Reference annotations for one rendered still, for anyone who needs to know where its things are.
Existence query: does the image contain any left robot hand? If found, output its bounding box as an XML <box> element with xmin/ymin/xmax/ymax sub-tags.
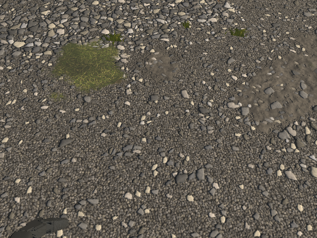
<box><xmin>8</xmin><ymin>217</ymin><xmax>68</xmax><ymax>238</ymax></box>

